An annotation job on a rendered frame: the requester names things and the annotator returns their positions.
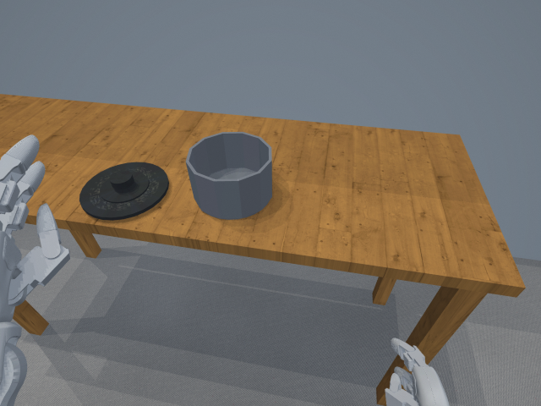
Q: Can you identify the robot right hand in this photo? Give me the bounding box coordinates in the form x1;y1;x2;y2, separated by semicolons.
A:
385;338;450;406

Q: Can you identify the table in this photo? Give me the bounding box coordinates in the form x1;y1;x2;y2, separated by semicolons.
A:
0;94;526;406

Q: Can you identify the lid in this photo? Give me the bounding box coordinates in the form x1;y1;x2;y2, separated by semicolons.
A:
79;162;169;221

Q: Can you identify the knob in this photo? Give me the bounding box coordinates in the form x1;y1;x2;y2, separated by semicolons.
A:
109;170;134;189

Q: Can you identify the robot left hand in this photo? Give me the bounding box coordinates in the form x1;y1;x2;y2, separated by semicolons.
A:
0;135;70;322

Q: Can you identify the robot left forearm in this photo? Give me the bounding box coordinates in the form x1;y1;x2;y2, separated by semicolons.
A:
0;322;27;406

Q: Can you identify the pot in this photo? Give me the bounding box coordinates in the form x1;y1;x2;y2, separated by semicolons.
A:
186;132;272;220

